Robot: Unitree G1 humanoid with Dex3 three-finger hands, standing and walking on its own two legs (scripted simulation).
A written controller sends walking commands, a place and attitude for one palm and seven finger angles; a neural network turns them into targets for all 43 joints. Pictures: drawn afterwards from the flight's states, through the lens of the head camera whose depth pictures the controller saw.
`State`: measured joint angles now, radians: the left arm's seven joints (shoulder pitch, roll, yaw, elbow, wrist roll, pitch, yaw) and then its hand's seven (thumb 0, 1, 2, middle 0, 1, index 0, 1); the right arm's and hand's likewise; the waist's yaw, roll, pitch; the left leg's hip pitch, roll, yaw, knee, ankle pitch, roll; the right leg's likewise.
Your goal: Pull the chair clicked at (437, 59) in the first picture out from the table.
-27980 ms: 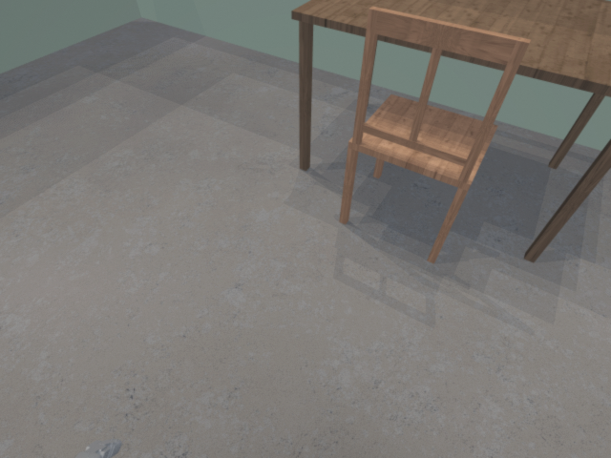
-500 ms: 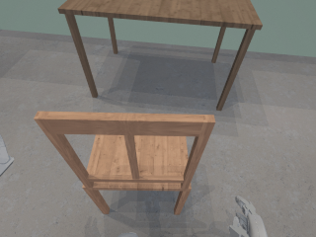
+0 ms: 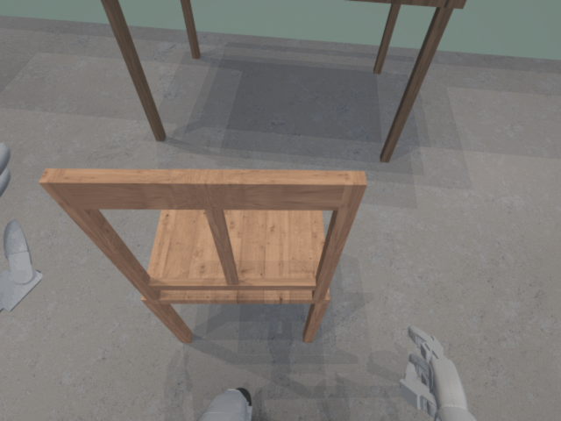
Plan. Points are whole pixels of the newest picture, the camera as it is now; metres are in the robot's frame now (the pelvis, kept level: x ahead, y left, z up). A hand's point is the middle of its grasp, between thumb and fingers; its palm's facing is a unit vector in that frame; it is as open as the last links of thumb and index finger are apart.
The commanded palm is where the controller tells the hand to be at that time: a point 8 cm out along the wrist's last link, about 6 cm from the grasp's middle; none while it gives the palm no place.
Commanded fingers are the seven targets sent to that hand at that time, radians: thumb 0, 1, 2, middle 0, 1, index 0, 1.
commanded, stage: step back with the hand held close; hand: left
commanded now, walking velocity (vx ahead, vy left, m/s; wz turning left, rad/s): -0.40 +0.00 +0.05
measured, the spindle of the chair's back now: (224, 250) +0.39 +0.14 -0.09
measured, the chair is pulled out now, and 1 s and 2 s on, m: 0.68 0.68 0.68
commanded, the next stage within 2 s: stop stepping back and stand still in 0.28 s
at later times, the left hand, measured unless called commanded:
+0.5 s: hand out of the picture +0.08 +0.22 +0.18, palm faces +0.39 -0.74 -0.55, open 7.4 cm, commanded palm +0.02 +0.26 +0.18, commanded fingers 0.00 0.90 0.90 -0.20 -0.30 -0.20 -0.30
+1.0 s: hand out of the picture +0.01 +0.24 +0.18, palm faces +0.49 -0.73 -0.49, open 7.4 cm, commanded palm -0.05 +0.27 +0.18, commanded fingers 0.00 0.90 0.90 -0.20 -0.30 -0.20 -0.30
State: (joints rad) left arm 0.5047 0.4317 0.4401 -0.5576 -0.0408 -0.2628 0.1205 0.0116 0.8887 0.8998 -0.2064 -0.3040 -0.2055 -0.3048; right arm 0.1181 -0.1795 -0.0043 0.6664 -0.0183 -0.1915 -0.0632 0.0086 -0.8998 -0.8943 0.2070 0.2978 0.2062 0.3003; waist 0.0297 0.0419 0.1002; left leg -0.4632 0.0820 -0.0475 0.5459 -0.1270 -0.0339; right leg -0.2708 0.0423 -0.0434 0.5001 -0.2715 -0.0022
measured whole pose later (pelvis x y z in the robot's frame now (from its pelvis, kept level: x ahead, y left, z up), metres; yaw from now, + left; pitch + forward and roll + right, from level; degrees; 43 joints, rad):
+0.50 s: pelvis -0.12 -0.04 +0.00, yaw +1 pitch +0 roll -2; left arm 0.59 0.46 0.46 -0.58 -0.05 -0.24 0.14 0.01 0.89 0.90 -0.21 -0.30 -0.21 -0.31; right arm 0.16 -0.17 0.00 0.63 0.01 -0.16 -0.05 0.01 -0.90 -0.89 0.21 0.30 0.21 0.30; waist 0.02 0.03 0.08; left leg -0.44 0.08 -0.05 0.61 -0.25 -0.04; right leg -0.26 0.00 -0.07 0.55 -0.27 0.00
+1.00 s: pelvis -0.17 -0.04 +0.01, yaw +3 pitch -1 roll -1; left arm 0.56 0.41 0.43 -0.43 -0.02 -0.22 0.15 0.01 0.89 0.90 -0.21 -0.30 -0.21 -0.31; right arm 0.27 -0.19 -0.01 0.67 0.02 -0.15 -0.07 0.01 -0.90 -0.89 0.20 0.30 0.20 0.30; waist -0.01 0.02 -0.02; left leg -0.22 0.02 0.03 0.52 -0.28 0.01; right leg -0.24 -0.02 -0.07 0.47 -0.21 0.00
